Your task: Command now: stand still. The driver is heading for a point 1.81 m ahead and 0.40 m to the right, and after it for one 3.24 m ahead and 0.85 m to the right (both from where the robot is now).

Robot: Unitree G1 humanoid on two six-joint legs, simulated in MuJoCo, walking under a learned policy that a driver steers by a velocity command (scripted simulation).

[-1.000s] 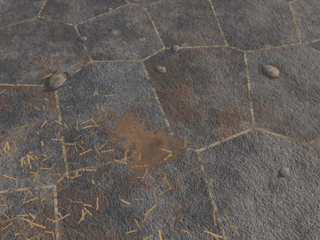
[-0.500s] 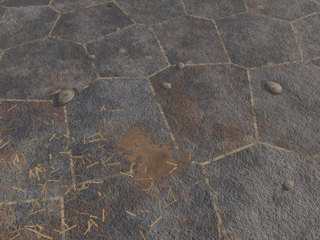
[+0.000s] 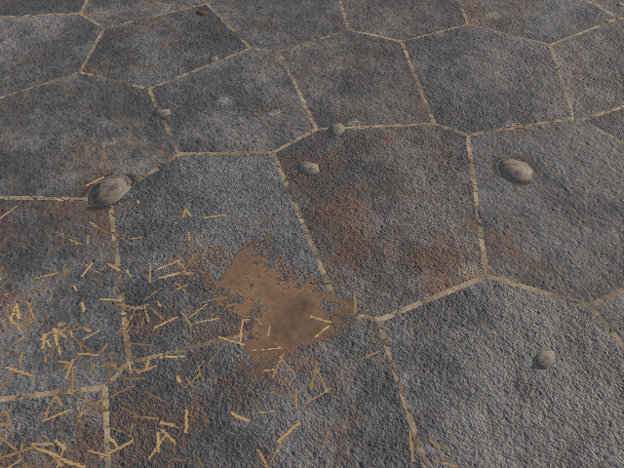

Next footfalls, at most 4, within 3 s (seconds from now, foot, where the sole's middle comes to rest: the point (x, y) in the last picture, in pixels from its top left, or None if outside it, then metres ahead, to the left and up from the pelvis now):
1.16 right None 0.43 -0.04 -0.78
1.70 left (280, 378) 0.74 0.11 -0.78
2.28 right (348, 279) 1.04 -0.06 -0.78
2.84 left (325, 188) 1.40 0.00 -0.78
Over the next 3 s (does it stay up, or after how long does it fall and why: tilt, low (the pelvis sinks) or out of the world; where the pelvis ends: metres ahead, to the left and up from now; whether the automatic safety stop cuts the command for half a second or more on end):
stays up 1.28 -0.05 -0.01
